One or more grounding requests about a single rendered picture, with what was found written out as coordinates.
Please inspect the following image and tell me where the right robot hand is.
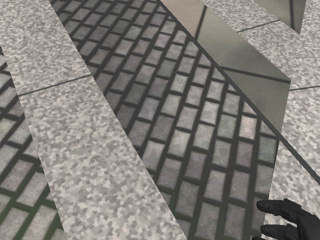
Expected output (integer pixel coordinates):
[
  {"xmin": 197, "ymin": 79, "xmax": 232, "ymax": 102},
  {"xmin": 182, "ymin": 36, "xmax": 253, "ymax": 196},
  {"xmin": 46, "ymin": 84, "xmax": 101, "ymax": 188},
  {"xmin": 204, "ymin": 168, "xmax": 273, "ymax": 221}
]
[{"xmin": 252, "ymin": 198, "xmax": 320, "ymax": 240}]

